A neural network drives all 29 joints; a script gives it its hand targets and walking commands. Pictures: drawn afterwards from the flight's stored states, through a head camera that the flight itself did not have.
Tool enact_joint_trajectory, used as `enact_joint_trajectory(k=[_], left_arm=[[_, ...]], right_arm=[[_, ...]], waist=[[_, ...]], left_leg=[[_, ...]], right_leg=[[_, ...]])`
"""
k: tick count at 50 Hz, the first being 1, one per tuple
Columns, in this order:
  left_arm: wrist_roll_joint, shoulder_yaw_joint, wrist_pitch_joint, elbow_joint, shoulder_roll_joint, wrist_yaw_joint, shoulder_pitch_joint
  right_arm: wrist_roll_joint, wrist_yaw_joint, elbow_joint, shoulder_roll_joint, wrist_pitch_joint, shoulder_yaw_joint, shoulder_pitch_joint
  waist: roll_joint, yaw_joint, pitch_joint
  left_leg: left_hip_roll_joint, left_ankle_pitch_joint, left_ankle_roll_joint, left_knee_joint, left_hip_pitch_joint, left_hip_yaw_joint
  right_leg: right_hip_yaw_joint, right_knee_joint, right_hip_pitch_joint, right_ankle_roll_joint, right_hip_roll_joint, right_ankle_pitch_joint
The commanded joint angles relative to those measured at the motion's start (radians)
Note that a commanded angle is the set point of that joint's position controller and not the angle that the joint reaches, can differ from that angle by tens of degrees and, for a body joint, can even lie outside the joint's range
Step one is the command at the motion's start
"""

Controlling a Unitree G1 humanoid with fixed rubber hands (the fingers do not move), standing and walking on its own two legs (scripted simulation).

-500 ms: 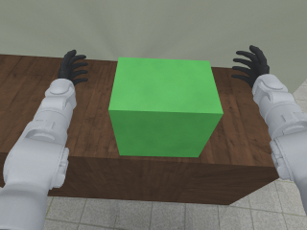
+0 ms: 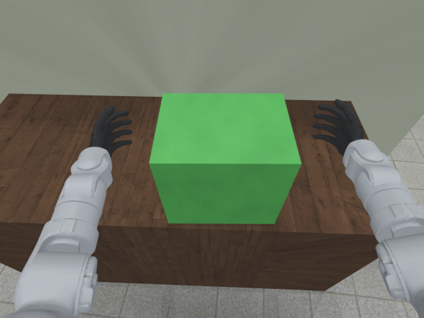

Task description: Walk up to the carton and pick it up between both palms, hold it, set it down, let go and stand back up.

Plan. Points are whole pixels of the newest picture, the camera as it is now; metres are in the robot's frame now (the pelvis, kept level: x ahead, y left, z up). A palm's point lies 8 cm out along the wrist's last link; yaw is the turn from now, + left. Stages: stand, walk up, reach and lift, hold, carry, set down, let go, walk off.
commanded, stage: set down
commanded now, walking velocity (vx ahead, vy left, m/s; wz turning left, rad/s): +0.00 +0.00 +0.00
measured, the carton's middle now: (222, 162) +0.45 +0.00 -0.02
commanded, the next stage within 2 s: let go in 2.00 s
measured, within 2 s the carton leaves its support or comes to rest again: neither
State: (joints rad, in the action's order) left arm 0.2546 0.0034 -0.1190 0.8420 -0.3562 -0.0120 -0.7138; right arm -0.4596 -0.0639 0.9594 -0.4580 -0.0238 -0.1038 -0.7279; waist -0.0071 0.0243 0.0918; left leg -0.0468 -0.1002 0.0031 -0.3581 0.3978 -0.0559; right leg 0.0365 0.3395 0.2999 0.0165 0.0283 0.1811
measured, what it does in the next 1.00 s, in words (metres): stands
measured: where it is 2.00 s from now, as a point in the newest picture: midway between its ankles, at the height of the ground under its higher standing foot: outside the picture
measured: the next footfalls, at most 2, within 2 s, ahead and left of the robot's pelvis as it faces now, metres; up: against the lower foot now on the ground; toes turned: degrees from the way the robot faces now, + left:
none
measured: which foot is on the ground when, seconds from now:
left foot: down 0.00-1.00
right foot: down 0.00-1.00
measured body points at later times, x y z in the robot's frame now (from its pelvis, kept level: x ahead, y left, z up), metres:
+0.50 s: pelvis +0.02 +0.00 +0.00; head +0.02 +0.01 +0.45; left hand +0.34 +0.24 +0.03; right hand +0.34 -0.24 +0.03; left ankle +0.04 +0.12 -0.74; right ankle -0.01 -0.10 -0.74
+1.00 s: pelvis +0.02 +0.00 +0.00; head +0.02 +0.00 +0.45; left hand +0.27 +0.24 -0.02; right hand +0.28 -0.24 -0.02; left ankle +0.04 +0.12 -0.74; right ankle -0.01 -0.10 -0.74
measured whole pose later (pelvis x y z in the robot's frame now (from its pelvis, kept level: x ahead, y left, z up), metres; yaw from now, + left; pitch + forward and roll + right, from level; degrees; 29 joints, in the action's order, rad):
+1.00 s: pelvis +0.02 +0.00 +0.00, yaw +0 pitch +1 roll +0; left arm 0.23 0.01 0.37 0.69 -0.28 0.02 -0.01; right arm -0.34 -0.03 0.72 -0.28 0.38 -0.06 -0.02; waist -0.02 0.01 0.03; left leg -0.04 -0.18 0.01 -0.43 0.26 -0.05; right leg 0.04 0.41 0.17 0.02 0.02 0.27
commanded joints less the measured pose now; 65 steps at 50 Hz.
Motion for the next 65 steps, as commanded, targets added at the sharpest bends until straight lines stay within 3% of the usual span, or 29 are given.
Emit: enact_joint_trajectory(k=[1,2,3,7,8,11,16,18,25,28,33,37,43,48,52,54,59,65], left_arm=[[-0.041,-0.113,0.085,-0.233,-0.157,0.033,-0.189],[-0.054,-0.118,0.085,-0.256,-0.135,0.037,-0.131],[-0.040,-0.114,0.088,-0.321,-0.172,0.035,-0.240],[-0.033,-0.103,0.080,-0.431,-0.138,0.020,-0.119],[-0.047,-0.109,0.073,-0.434,-0.105,0.026,-0.006],[-0.057,-0.116,0.063,-0.413,-0.076,0.055,0.107],[-0.061,-0.115,0.100,-0.386,-0.067,0.063,0.165],[-0.049,-0.111,0.129,-0.406,-0.079,0.053,0.147],[-0.041,-0.089,0.260,-0.387,-0.076,0.032,0.251],[-0.045,-0.091,0.315,-0.386,-0.076,0.022,0.332],[-0.053,-0.071,0.373,-0.366,-0.047,0.022,0.391],[-0.062,-0.069,0.414,-0.331,-0.032,0.039,0.500],[-0.018,-0.031,0.491,-0.279,-0.035,0.032,0.488],[-0.023,-0.017,0.565,-0.287,-0.024,0.024,0.597],[-0.051,-0.016,0.554,-0.198,-0.009,0.036,0.620],[-0.044,-0.028,0.560,-0.224,-0.028,0.034,0.613],[-0.059,-0.039,0.549,-0.264,-0.031,0.021,0.637],[-0.087,-0.050,0.496,-0.244,-0.001,0.039,0.724]], right_arm=[[0.008,0.057,-0.236,-0.135,0.096,0.049,-0.196],[0.019,0.065,-0.248,-0.117,0.103,0.052,-0.127],[0.036,0.073,-0.312,-0.136,0.106,0.096,-0.224],[0.060,0.080,-0.392,-0.105,0.104,0.135,-0.093],[0.058,0.080,-0.374,-0.075,0.108,0.122,0.017],[0.051,0.081,-0.373,-0.060,0.117,0.099,0.094],[0.059,0.065,-0.380,-0.023,0.129,0.097,0.163],[0.073,0.063,-0.421,-0.037,0.140,0.123,0.151],[0.099,0.051,-0.503,0.000,0.218,0.120,0.249],[0.100,0.050,-0.501,0.011,0.258,0.116,0.334],[0.093,0.051,-0.405,0.016,0.309,0.105,0.422],[0.099,0.048,-0.356,0.028,0.356,0.099,0.508],[0.113,0.032,-0.370,0.046,0.412,0.093,0.496],[0.122,0.025,-0.351,0.052,0.484,0.088,0.602],[0.161,0.033,-0.281,0.075,0.499,0.082,0.615],[0.154,0.036,-0.305,0.078,0.513,0.074,0.607],[0.164,0.036,-0.289,0.092,0.527,0.062,0.651],[0.194,0.043,-0.239,0.096,0.517,0.045,0.721]], waist=[[-0.031,-0.010,0.481],[-0.026,-0.018,0.473],[0.006,-0.028,0.518],[0.038,-0.038,0.464],[0.039,-0.034,0.414],[0.024,-0.026,0.332],[0.000,-0.021,0.198],[-0.013,-0.034,0.195],[-0.023,-0.010,0.237],[0.000,0.004,0.256],[0.047,-0.023,0.225],[0.033,-0.015,0.148],[-0.015,-0.013,0.075],[-0.002,-0.016,0.108],[0.001,-0.026,0.069],[-0.005,-0.008,0.059],[0.001,0.000,0.086],[0.011,-0.006,0.041]], left_leg=[[0.052,0.257,-0.015,-0.050,-0.384,0.036],[0.049,0.280,-0.008,-0.052,-0.410,0.040],[0.052,0.266,0.002,-0.057,-0.394,0.031],[0.050,0.276,0.018,-0.060,-0.464,0.034],[0.053,0.306,0.023,-0.061,-0.493,0.039],[0.056,0.328,0.022,-0.050,-0.508,0.049],[0.054,0.236,0.007,-0.026,-0.465,0.048],[0.046,0.197,0.004,-0.031,-0.457,0.054],[0.049,0.187,0.005,-0.052,-0.427,0.047],[0.046,0.210,0.009,-0.066,-0.445,0.050],[0.042,0.262,0.030,-0.081,-0.487,0.053],[0.046,0.221,0.030,-0.076,-0.474,0.058],[0.041,0.113,0.015,-0.078,-0.429,0.056],[0.041,0.175,0.031,-0.109,-0.458,0.070],[0.044,0.112,0.023,-0.114,-0.423,0.058],[0.048,0.089,0.022,-0.116,-0.393,0.050],[0.047,0.120,0.022,-0.121,-0.406,0.040],[0.047,0.174,0.031,-0.110,-0.448,0.039]], right_leg=[[-0.021,-0.013,-0.090,-0.083,0.010,-0.365],[-0.017,-0.020,-0.110,-0.078,0.013,-0.371],[-0.011,-0.018,-0.078,-0.075,0.009,-0.342],[-0.001,-0.039,-0.010,-0.054,0.021,-0.256],[-0.001,-0.044,-0.028,-0.052,0.024,-0.279],[-0.001,-0.060,-0.045,-0.054,0.021,-0.285],[-0.013,-0.086,-0.004,-0.048,0.012,-0.148],[-0.012,-0.084,0.025,-0.046,0.014,-0.104],[-0.026,-0.054,-0.011,-0.045,0.003,-0.101],[-0.035,-0.038,-0.015,-0.040,0.001,-0.136],[-0.037,-0.042,0.034,-0.024,0.003,-0.138],[-0.040,-0.050,0.020,-0.021,-0.002,-0.105],[-0.036,-0.043,0.086,-0.017,-0.008,0.014],[-0.041,-0.018,0.068,-0.010,-0.006,-0.042],[-0.048,-0.011,0.067,-0.009,-0.017,-0.023],[-0.053,0.000,0.064,-0.010,-0.021,-0.021],[-0.051,0.016,0.043,-0.012,-0.020,-0.066],[-0.047,-0.007,0.011,-0.005,-0.019,-0.123]])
